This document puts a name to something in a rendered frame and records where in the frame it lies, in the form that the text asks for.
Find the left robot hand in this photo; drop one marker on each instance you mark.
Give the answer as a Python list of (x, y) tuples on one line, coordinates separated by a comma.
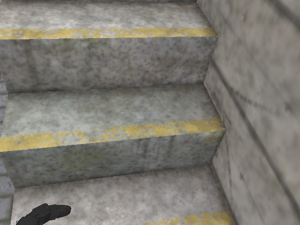
[(43, 213)]

